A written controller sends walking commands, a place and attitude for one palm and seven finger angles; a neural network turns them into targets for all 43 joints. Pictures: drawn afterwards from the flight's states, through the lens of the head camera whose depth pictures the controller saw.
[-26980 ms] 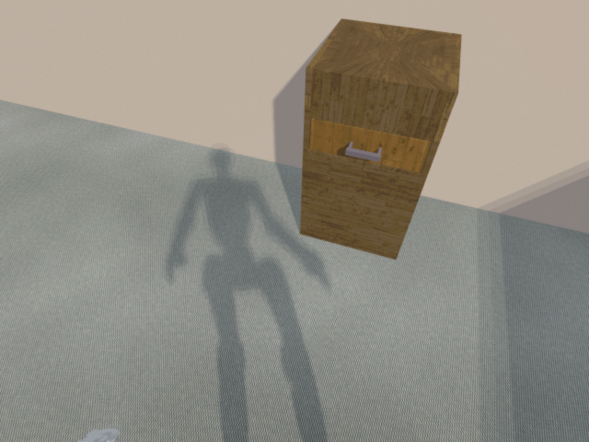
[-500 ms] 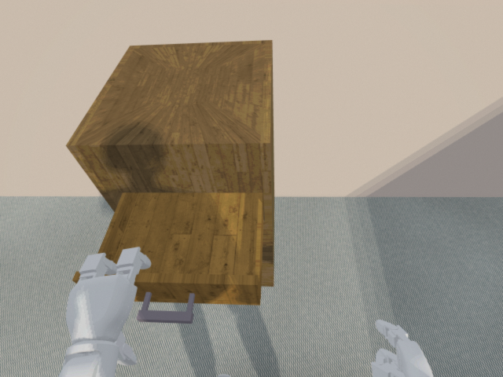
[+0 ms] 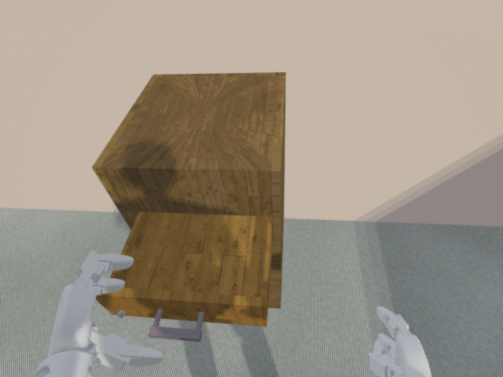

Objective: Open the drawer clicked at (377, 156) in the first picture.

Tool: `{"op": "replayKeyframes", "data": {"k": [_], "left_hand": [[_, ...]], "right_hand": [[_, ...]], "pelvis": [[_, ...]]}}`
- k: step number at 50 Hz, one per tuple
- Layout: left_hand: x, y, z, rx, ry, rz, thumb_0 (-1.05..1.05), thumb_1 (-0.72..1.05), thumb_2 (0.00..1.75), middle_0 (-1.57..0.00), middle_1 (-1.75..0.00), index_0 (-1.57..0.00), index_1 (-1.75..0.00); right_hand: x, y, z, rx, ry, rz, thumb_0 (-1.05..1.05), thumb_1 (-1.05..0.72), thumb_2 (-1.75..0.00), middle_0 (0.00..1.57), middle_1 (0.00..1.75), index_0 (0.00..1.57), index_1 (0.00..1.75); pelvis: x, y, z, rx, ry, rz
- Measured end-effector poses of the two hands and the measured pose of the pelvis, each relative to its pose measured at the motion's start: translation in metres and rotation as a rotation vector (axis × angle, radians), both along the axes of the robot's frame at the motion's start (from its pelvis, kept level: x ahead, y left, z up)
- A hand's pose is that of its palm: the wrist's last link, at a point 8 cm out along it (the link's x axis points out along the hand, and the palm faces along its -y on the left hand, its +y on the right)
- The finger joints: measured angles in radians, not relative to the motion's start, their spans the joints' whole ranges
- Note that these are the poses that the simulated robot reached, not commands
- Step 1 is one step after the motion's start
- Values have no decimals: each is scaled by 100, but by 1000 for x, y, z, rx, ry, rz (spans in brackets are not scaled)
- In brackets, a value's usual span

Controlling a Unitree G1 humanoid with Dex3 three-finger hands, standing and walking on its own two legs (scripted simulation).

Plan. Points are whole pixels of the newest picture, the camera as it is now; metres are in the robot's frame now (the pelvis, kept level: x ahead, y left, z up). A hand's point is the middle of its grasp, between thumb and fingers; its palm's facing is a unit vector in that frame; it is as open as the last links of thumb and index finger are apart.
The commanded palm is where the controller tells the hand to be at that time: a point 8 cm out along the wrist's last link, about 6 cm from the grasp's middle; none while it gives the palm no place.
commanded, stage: draw the hand back to the body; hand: left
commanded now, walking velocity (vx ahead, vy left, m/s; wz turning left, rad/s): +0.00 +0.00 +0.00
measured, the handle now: (177, 324) +0.27 +0.21 -0.21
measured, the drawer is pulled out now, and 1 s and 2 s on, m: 0.23 0.23 0.23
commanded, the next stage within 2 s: step back with the hand held close in 0.86 s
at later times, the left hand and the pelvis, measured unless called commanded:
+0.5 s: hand (72, 283) +0.19 +0.22 +0.16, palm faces +0.37 -0.83 -0.42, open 10.0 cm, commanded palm +0.14 +0.27 +0.19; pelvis +0.01 -0.01 +0.02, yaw +1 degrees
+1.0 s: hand (59, 283) +0.18 +0.23 +0.18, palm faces +0.39 -0.82 -0.42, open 7.5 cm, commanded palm +0.13 +0.27 +0.19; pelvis +0.00 -0.01 +0.02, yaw +1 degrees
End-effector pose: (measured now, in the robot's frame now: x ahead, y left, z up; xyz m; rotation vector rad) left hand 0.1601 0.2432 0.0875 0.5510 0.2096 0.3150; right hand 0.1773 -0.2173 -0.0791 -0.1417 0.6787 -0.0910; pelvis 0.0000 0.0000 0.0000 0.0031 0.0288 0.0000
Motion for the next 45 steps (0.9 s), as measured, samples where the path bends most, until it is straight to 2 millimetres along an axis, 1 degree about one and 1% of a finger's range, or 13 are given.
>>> {"op": "replayKeyframes", "data": {"k": [1, 3, 6, 11, 15, 23, 31, 33, 38, 41, 45], "left_hand": [[0, -3, 4, -64, -25, 3, -1, -42, 33, -31, -116, -31, -116], [1, -6, 14, -137, -73, -6, -1, -38, 35, -31, -113, -30, -113], [4, -4, 30, -166, -130, -21, -1, -30, 38, -30, -108, -29, -108], [3, 7, 53, -127, -175, -18, -1, -15, 45, -29, -98, -28, -98], [-2, 12, 64, -103, -187, -6, -1, -2, 50, -28, -89, -27, -89], [-11, 15, 87, -60, -251, 4, 0, 25, 62, -25, -71, -25, -71], [-16, 18, 115, 0, -357, -5, 0, 53, 74, -24, -54, -23, -53], [-17, 19, 116, 0, -366, -3, 0, 60, 77, -23, -49, -23, -49], [-20, 18, 107, -26, -336, 5, 1, 75, 84, -22, -39, -21, -39], [-21, 17, 103, -38, -318, 6, 1, 81, 86, -21, -35, -21, -35], [-22, 17, 103, -37, -317, 1, 1, 86, 88, -21, -32, -21, -32]], "right_hand": [[0, 1, 3, -5, -12, 1, 1, -91, -89, 20, 30, 20, 30], [0, 4, 8, -14, -28, 6, 1, -91, -89, 20, 30, 20, 30], [1, 5, 13, -16, -35, 14, 1, -91, -89, 20, 30, 20, 30], [5, 2, 15, -8, -33, 17, 2, -91, -89, 21, 30, 20, 30], [9, -3, 15, -12, -28, 18, 2, -91, -89, 21, 30, 20, 30], [19, -9, 20, -28, -42, 22, 2, -91, -89, 20, 30, 20, 30], [22, -7, 25, -11, -75, 25, 2, -91, -89, 20, 30, 20, 30], [21, -6, 25, -4, -74, 25, 2, -91, -89, 20, 30, 20, 30], [15, -6, 23, -3, -57, 24, 2, -91, -89, 20, 30, 20, 30], [11, -8, 22, -8, -46, 21, 2, -91, -89, 21, 30, 20, 30], [5, -10, 20, -18, -35, 15, 2, -91, -89, 21, 30, 20, 30]], "pelvis": [[2, -1, 2, 1, -10, 5], [6, -2, 6, 0, -27, 14], [9, -5, 10, -1, -42, 18], [11, -7, 15, -2, -49, 16], [12, -8, 17, -2, -50, 15], [11, -10, 19, -2, -62, 18], [8, -12, 20, -2, -75, 14], [7, -12, 20, -2, -78, 14], [4, -13, 21, -4, -79, 12], [2, -13, 21, -4, -79, 11], [1, -13, 21, -5, -81, 11]]}}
